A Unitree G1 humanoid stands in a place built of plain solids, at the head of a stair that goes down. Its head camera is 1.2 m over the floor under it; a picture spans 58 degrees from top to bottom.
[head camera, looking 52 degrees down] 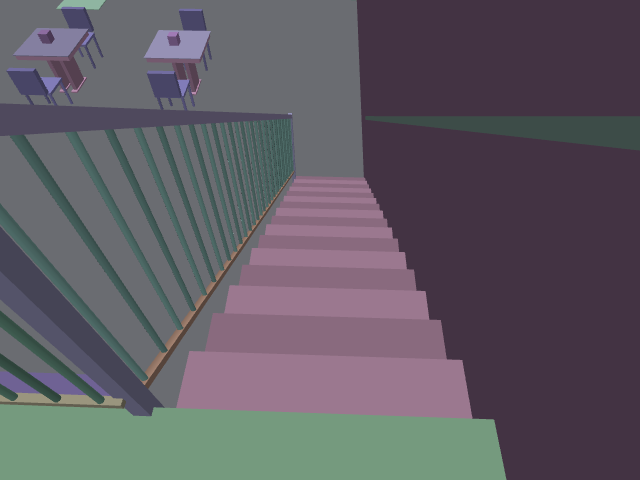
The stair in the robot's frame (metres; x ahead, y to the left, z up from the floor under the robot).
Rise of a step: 0.17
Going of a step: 0.24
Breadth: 0.91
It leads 2 degrees to the right of straight ahead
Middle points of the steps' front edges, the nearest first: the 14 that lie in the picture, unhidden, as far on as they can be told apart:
0.35 -0.01 0.00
0.59 -0.02 -0.17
0.82 -0.02 -0.35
1.06 -0.03 -0.52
1.30 -0.04 -0.69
1.54 -0.05 -0.86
1.78 -0.06 -1.04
2.01 -0.06 -1.21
2.25 -0.07 -1.38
2.49 -0.08 -1.56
2.73 -0.09 -1.73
2.97 -0.10 -1.90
3.20 -0.11 -2.08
3.44 -0.11 -2.25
